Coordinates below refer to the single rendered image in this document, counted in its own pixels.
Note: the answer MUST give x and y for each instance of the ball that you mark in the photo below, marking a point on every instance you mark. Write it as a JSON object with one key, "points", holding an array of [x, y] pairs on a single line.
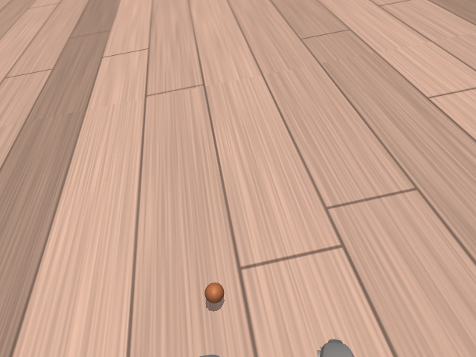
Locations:
{"points": [[214, 292]]}

